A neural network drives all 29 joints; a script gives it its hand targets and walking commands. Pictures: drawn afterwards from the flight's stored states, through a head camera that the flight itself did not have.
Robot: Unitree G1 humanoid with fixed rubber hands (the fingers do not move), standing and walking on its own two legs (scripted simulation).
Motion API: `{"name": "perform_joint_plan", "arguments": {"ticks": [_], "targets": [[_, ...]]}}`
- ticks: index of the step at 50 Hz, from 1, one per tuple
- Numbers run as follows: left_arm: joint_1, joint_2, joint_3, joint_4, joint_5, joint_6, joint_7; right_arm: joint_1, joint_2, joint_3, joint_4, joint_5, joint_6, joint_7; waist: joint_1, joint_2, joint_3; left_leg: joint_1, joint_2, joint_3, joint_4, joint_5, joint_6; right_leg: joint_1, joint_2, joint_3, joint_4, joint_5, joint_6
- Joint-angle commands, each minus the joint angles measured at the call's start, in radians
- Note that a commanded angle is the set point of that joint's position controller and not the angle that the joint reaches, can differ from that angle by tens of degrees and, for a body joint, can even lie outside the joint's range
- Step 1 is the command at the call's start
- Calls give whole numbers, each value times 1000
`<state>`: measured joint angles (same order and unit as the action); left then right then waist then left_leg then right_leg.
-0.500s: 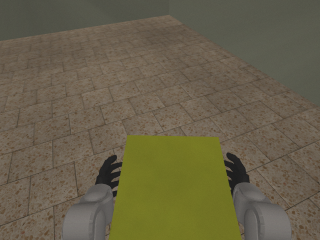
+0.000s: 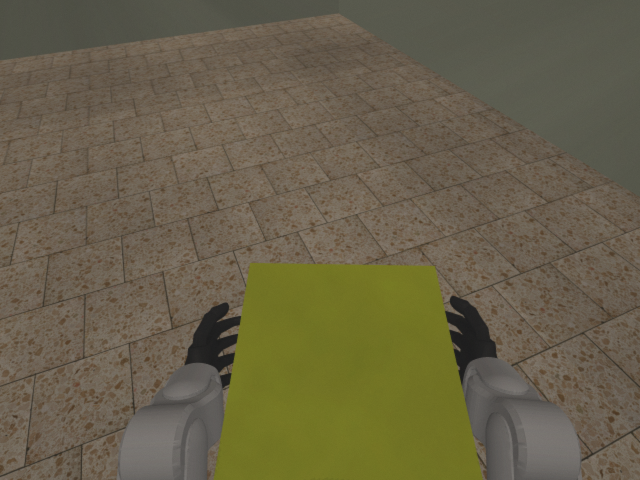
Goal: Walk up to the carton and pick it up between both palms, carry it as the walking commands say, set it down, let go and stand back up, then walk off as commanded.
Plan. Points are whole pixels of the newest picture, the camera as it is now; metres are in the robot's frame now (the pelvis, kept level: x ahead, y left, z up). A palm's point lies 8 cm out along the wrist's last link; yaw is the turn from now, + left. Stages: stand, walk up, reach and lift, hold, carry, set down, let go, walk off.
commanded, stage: carry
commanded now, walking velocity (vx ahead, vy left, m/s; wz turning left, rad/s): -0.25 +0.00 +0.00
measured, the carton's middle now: (338, 404) +0.23 +0.00 +0.02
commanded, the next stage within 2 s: none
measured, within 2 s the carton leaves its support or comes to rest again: neither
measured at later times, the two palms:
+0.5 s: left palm out of the picture +0.03 +0.16 +0.09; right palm out of the picture +0.05 -0.12 +0.10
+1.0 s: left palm out of the picture -0.17 +0.16 +0.09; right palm out of the picture -0.15 -0.12 +0.11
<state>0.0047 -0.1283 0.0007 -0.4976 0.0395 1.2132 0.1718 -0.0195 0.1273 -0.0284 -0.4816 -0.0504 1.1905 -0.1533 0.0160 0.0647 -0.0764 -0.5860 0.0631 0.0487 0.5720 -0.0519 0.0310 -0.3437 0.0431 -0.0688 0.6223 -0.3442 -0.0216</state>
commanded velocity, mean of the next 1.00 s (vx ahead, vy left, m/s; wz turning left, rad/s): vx -0.25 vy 0.00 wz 0.00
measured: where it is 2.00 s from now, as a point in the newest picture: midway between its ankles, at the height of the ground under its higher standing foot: outside the picture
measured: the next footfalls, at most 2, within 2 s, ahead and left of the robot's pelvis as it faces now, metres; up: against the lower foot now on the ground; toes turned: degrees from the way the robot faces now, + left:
left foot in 0.28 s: -0.10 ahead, +0.10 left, +0.00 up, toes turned +5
right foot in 0.62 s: -0.24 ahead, -0.12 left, +0.00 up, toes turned -2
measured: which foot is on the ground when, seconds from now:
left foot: down 0.00-0.00, up 0.02-0.26, down 0.28-0.66, up 0.68-0.90, down 0.92-1.00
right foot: down 0.00-0.30, up 0.32-0.60, down 0.62-0.94, up 0.96-1.00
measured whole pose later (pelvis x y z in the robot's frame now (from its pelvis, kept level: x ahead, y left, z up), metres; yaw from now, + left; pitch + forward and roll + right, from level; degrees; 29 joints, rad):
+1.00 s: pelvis -0.40 +0.01 +0.01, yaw +1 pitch +2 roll +0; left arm 0.01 -0.13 0.02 -0.50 0.05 1.23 0.17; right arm -0.04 0.13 -0.02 -0.43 -0.04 1.19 -0.16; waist 0.00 -0.06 -0.09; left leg -0.38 0.00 0.07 0.62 -0.27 0.04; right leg -0.55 -0.01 -0.02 0.78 -0.38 -0.01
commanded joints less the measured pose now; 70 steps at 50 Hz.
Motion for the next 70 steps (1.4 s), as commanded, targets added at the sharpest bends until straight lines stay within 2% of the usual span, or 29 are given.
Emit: {"name": "perform_joint_plan", "arguments": {"ticks": [1, 3, 6, 12, 14, 15, 18, 20, 25, 29, 31, 32, 33, 35, 39, 42, 44, 46, 47, 48, 53, 56, 60, 62, 63, 64, 65, 66, 70], "targets": [[-417, -832, -557, -179, -279, -55, -158, -449, 848, 679, -237, 311, -12, 146, 14, -443, -200, 77, -25, -22, 437, -416, -73, -77, -516, 444, -413, 41, -236], [-462, -861, -570, -180, -294, -54, -162, -428, 878, 664, -162, 313, -19, 138, 3, -169, -163, 44, -68, -34, 603, -370, -51, -54, -383, 255, -378, 119, -184], [-465, -818, -542, -203, -275, -60, -152, -450, 882, 690, -151, 349, -14, 142, -1, -186, -183, -29, -70, -39, 636, -403, -55, 74, -332, 230, -251, 499, -160], [-395, -707, -525, -133, -247, -14, -127, -284, 789, 599, 3, 278, 34, 117, -14, -274, -250, 262, -74, 72, -142, -371, -37, 122, -316, 256, -239, 265, -128], [-373, -741, -527, -87, -250, -9, -133, -355, 778, 586, -54, 284, 17, 125, -9, 23, -266, 454, 172, -245, -307, -280, 6, -107, -179, 156, -65, 34, -28], [-486, -789, -575, -180, -280, -32, -135, -366, 828, 592, -62, 289, 0, 142, -22, 270, -168, 379, 355, -453, -326, 43, 77, -319, -58, 36, 81, -97, 31], [-593, -878, -631, -193, -313, -35, -148, -409, 901, 591, -74, 292, -13, 154, -15, 48, -146, 187, 307, -282, -258, 215, 182, -234, -25, 74, 571, -136, 21], [-543, -865, -642, -216, -328, -48, -150, -372, 870, 590, -112, 290, -27, 153, -20, 43, -167, 223, 251, -233, -214, 152, 186, -266, -32, 96, 649, -82, 27], [-444, -809, -631, -218, -313, -40, -132, -286, 807, 584, -142, 284, -24, 144, -16, 159, -269, 446, 219, -259, -152, 286, 164, -222, -46, 57, 319, -172, 47], [-394, -783, -595, -194, -295, -38, -137, -266, 799, 599, -132, 278, -14, 137, 0, 215, -332, 352, 198, -261, -235, -43, 112, 73, -15, -22, -114, -101, 11], [-431, -817, -568, -184, -299, -45, -154, -321, 853, 640, -131, 288, -12, 138, 5, -77, -319, 179, 104, -181, -111, -133, -2, 299, -168, 152, -364, 23, -17], [-459, -827, -583, -189, -302, -46, -159, -345, 860, 650, -169, 284, -11, 139, 3, -371, -288, -6, -34, -40, 66, -268, -82, 326, -375, 389, -374, 194, -94], [-407, -867, -557, -167, -282, -58, -162, -475, 854, 696, -283, 329, -22, 147, 15, -487, -227, 72, -33, 28, 335, -447, -71, 64, -495, 389, -341, 325, -212], [-454, -861, -559, -190, -280, -55, -158, -466, 886, 676, -187, 347, -21, 152, 10, -194, -164, 96, -68, -22, 575, -416, -48, -55, -406, 267, -345, 241, -210], [-442, -801, -528, -177, -268, -46, -152, -438, 865, 684, -140, 351, 2, 147, -8, -248, -159, 10, -54, -27, 527, -394, -60, 69, -312, 195, -259, 421, -157], [-409, -764, -538, -171, -262, -33, -139, -344, 816, 645, -101, 328, 14, 137, -7, -280, -236, 110, -28, 1, 158, -465, -48, 174, -313, 204, -195, 565, -153], [-396, -750, -531, -156, -251, -27, -129, -344, 821, 638, -78, 320, 21, 134, -20, -281, -240, 304, -56, 51, -185, -310, -54, 111, -282, 210, -199, 402, -102], [-400, -729, -516, -90, -243, -9, -127, -316, 790, 584, -7, 277, 29, 128, -8, 19, -191, 411, 168, -233, -318, -272, -4, -134, -176, 146, -52, 36, -29], [-520, -785, -593, -186, -296, -21, -137, -314, 819, 561, -32, 270, 6, 141, -26, 326, -135, 328, 329, -421, -331, 32, 94, -270, -51, 20, 91, -117, 15], [-505, -799, -594, -191, -294, -22, -141, -303, 847, 578, -48, 283, 0, 142, -38, 236, -118, 170, 347, -398, -324, 54, 181, -182, -40, 72, 369, -215, 20], [-494, -897, -615, -160, -327, -40, -153, -378, 890, 610, -132, 305, -25, 145, -15, 71, -214, 245, 221, -213, -235, -63, 162, -224, -41, 93, 573, -87, 11], [-475, -838, -636, -226, -340, -43, -144, -307, 855, 603, -153, 289, -32, 134, -13, 187, -251, 316, 213, -265, -244, -67, 148, -145, -54, 59, 274, -147, 12], [-380, -833, -584, -164, -308, -40, -148, -314, 844, 634, -160, 296, -15, 129, 6, 161, -329, 305, 204, -273, -247, -86, 90, 136, -13, -10, -195, -62, -12], [-410, -807, -586, -166, -306, -43, -154, -281, 832, 632, -135, 278, -11, 133, 0, -105, -308, 101, 54, -120, -74, -170, -46, 290, -232, 267, -375, -2, -51], [-407, -819, -572, -191, -299, -62, -161, -384, 849, 683, -217, 314, -18, 142, 12, -452, -276, 31, -74, 44, 235, -419, -74, 124, -463, 477, -390, 226, -183], [-375, -837, -547, -154, -271, -56, -160, -441, 867, 694, -241, 330, -17, 145, 12, -444, -244, 132, -37, -34, 472, -467, -58, -57, -505, 450, -385, 175, -238], [-489, -891, -596, -253, -322, -67, -171, -448, 917, 682, -221, 337, -31, 148, 8, -260, -197, 109, -62, -32, 562, -408, -39, -70, -426, 336, -396, 98, -227], [-490, -895, -581, -241, -319, -79, -171, -423, 943, 683, -184, 340, -38, 146, -2, -220, -176, 29, -64, -53, 596, -380, -37, -18, -373, 262, -376, 99, -180], [-409, -792, -537, -187, -276, -70, -152, -373, 865, 681, -140, 342, -22, 132, -11, -219, -263, 40, -51, -8, 394, -431, -52, 195, -303, 191, -206, 570, -141]]}}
